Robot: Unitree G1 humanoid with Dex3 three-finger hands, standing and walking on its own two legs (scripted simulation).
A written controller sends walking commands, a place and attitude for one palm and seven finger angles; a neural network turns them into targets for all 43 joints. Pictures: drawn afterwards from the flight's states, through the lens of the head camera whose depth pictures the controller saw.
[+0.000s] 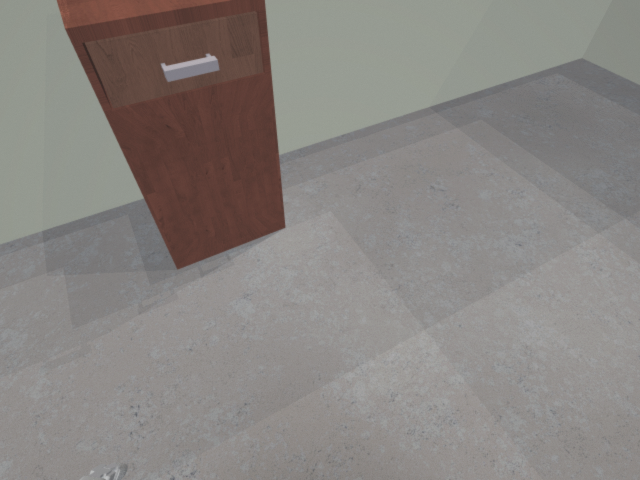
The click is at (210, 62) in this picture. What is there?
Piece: drawer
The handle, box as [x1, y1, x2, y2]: [161, 53, 219, 81]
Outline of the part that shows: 217,60 214,56 211,56 208,53 204,58 167,66 164,63 161,63 161,66 166,79 170,81 219,69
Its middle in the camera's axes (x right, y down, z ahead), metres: -0.34 -0.44 +0.99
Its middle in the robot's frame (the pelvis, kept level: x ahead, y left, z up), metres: +1.03 +0.39 +0.01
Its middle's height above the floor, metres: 0.78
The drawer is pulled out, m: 0.00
